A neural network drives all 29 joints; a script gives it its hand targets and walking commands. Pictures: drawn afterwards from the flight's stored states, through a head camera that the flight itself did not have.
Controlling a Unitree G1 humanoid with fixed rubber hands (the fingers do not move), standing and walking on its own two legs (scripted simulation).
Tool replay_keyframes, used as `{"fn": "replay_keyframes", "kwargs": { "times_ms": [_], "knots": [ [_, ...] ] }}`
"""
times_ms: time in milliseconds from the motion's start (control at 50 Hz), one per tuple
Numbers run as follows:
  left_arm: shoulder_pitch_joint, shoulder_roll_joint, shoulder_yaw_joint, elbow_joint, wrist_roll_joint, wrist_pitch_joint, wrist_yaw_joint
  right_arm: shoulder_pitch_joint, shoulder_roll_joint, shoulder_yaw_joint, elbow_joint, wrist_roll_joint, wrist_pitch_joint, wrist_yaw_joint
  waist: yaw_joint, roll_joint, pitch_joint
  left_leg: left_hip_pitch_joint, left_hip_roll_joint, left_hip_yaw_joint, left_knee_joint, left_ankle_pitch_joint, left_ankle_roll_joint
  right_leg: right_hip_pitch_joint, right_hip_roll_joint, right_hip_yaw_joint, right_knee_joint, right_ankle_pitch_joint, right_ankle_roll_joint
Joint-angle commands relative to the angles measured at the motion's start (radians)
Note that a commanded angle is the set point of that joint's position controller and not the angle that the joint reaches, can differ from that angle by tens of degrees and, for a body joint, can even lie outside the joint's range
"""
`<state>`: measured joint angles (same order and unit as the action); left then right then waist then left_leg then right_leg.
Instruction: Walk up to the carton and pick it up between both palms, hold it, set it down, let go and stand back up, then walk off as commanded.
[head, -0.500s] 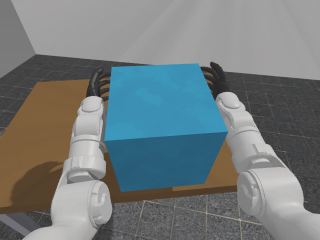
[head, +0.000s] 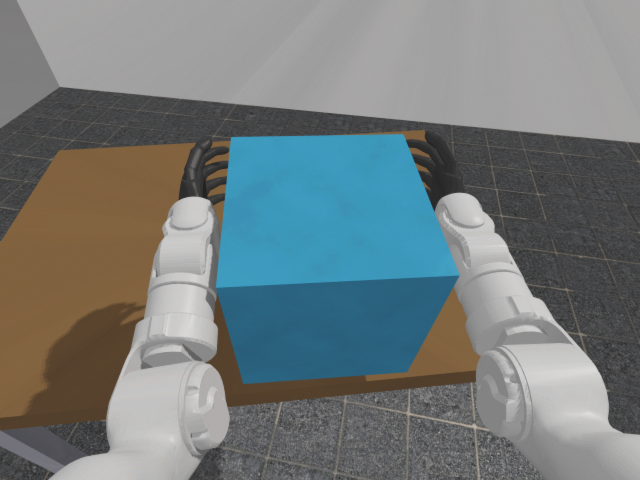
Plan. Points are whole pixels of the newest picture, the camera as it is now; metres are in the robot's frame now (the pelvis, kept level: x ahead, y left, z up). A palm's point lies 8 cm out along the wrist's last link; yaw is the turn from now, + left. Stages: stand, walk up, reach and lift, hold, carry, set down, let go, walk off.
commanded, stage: set down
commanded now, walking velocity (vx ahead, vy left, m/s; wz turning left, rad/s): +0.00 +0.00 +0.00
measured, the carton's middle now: (322, 259) +0.37 +0.01 +0.09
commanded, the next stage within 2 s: none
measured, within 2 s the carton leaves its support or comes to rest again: rests again in 1.22 s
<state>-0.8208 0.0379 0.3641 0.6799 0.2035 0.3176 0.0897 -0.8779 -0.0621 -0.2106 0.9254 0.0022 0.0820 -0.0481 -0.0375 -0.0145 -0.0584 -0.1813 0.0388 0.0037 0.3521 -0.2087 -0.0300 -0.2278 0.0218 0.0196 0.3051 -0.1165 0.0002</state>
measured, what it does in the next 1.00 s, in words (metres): stands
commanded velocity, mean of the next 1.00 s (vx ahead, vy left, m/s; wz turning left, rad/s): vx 0.00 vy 0.00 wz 0.00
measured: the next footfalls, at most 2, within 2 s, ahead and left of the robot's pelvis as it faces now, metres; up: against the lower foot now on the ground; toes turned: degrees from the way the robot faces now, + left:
none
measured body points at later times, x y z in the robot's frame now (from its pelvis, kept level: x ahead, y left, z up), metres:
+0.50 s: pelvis +0.01 +0.00 +0.00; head +0.01 +0.01 +0.45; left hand +0.44 +0.16 +0.13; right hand +0.44 -0.15 +0.13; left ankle -0.02 +0.13 -0.75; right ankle +0.02 -0.12 -0.75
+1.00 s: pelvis +0.01 +0.00 +0.00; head +0.03 +0.01 +0.45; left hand +0.44 +0.16 +0.11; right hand +0.43 -0.15 +0.11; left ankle -0.02 +0.13 -0.75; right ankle +0.02 -0.12 -0.75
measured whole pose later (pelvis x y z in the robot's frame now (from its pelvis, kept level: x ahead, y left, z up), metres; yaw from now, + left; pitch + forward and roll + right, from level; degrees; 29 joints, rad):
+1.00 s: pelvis +0.01 +0.00 +0.00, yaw +0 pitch +3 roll -1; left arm -0.77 -0.01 0.42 0.79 0.24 0.15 0.08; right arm -0.79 -0.02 -0.36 0.93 -0.21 -0.01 0.03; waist -0.02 -0.01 -0.04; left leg -0.18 0.04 0.00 0.35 -0.23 -0.03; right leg -0.23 0.02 0.02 0.31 -0.13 0.00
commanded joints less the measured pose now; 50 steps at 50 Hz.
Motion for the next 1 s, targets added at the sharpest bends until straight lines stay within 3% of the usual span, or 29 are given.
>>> {"fn": "replay_keyframes", "kwargs": {
  "times_ms": [0,100,240,260,340,480,560,580,700,820,880,920,960,980],
  "knots": [
    [-0.614,-0.536,-0.197,-0.005,0.005,-0.085,-0.119,-0.662,0.495,0.140,-0.146,-0.069,-0.092,0.178,0.123,0.032,-0.492,0.045,-0.048,0.073,-0.043,0.315,-0.034,0.366,0.017,-0.094,0.017,0.332,0.032],
    [-0.634,-0.528,-0.178,0.018,0.014,-0.107,-0.113,-0.664,0.497,0.104,-0.131,-0.094,-0.106,0.198,0.134,0.037,-0.505,0.035,-0.041,0.079,-0.054,0.280,-0.033,0.324,0.019,-0.101,0.014,0.281,0.029],
    [-0.652,-0.501,-0.143,0.063,0.038,-0.130,-0.103,-0.621,0.479,0.027,-0.086,-0.167,-0.114,0.220,0.122,0.041,-0.461,-0.022,-0.042,0.090,-0.075,0.217,-0.030,0.321,0.011,-0.102,0.016,0.258,0.031],
    [-0.649,-0.503,-0.141,0.063,0.041,-0.135,-0.103,-0.632,0.488,0.029,-0.103,-0.174,-0.122,0.224,0.135,0.041,-0.488,-0.027,-0.042,0.093,-0.073,0.228,-0.031,0.328,0.010,-0.099,0.022,0.275,0.030],
    [-0.653,-0.495,-0.131,0.069,0.047,-0.147,-0.098,-0.602,0.476,-0.004,-0.076,-0.205,-0.128,0.233,0.121,0.041,-0.473,-0.024,-0.037,0.091,-0.067,0.257,-0.033,0.317,0.011,-0.106,0.029,0.299,0.032],
    [-0.591,-0.495,-0.115,0.083,0.064,-0.168,-0.099,-0.589,0.502,0.017,-0.105,-0.217,-0.152,0.237,0.145,0.025,-0.496,-0.065,-0.042,0.102,-0.059,0.287,-0.028,0.379,0.001,-0.095,0.052,0.394,0.040],
    [-0.572,-0.519,-0.126,0.071,0.066,-0.179,-0.100,-0.565,0.504,0.024,-0.105,-0.221,-0.166,0.236,0.132,0.027,-0.498,-0.041,-0.039,0.099,-0.043,0.355,-0.035,0.378,0.007,-0.101,0.059,0.443,0.039],
    [-0.568,-0.523,-0.140,0.077,0.060,-0.184,-0.098,-0.569,0.494,0.017,-0.115,-0.226,-0.174,0.234,0.121,0.043,-0.527,-0.037,-0.038,0.094,-0.041,0.356,-0.038,0.373,0.006,-0.104,0.058,0.433,0.035],
    [-0.533,-0.531,-0.143,0.069,0.069,-0.196,-0.098,-0.543,0.500,0.027,-0.117,-0.226,-0.190,0.234,0.129,0.046,-0.510,-0.034,-0.033,0.095,-0.035,0.386,-0.041,0.353,0.011,-0.108,0.059,0.438,0.031],
    [-0.517,-0.522,-0.119,0.088,0.079,-0.215,-0.102,-0.550,0.509,0.019,-0.138,-0.246,-0.202,0.237,0.142,0.020,-0.501,-0.063,-0.038,0.106,-0.048,0.340,-0.029,0.370,0.004,-0.100,0.055,0.427,0.039],
    [-0.518,-0.526,-0.129,0.091,0.076,-0.226,-0.105,-0.546,0.507,0.005,-0.135,-0.256,-0.211,0.234,0.124,0.023,-0.504,-0.078,-0.037,0.108,-0.049,0.323,-0.030,0.372,0.000,-0.100,0.064,0.444,0.039],
    [-0.526,-0.518,-0.116,0.093,0.084,-0.235,-0.105,-0.535,0.514,0.004,-0.125,-0.262,-0.213,0.239,0.135,0.023,-0.497,-0.086,-0.035,0.105,-0.057,0.306,-0.026,0.364,0.000,-0.101,0.059,0.410,0.040],
    [-0.519,-0.527,-0.133,0.089,0.085,-0.236,-0.105,-0.519,0.502,-0.009,-0.106,-0.268,-0.215,0.239,0.116,0.037,-0.486,-0.062,-0.032,0.102,-0.051,0.330,-0.033,0.341,0.004,-0.108,0.056,0.402,0.037],
    [-0.511,-0.529,-0.119,0.095,0.094,-0.237,-0.103,-0.511,0.507,-0.016,-0.097,-0.275,-0.215,0.241,0.123,0.041,-0.472,-0.051,-0.029,0.104,-0.047,0.339,-0.036,0.324,0.007,-0.110,0.052,0.378,0.035]
  ]
}}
